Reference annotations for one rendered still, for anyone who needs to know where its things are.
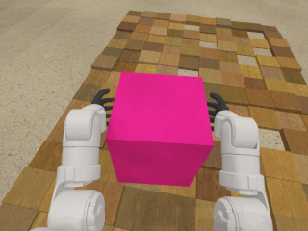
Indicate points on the right robot hand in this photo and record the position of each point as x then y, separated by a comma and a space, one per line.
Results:
221, 106

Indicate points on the robot left forearm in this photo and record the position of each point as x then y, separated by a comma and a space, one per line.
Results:
80, 156

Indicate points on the carton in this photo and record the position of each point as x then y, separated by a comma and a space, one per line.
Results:
159, 131

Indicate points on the robot right forearm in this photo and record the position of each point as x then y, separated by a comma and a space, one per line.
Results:
240, 162

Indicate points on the left robot hand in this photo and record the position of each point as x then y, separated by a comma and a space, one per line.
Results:
98, 100

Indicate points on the robot right upper arm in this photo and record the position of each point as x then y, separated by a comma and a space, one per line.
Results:
241, 214

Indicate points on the robot left upper arm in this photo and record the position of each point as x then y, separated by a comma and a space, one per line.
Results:
76, 210

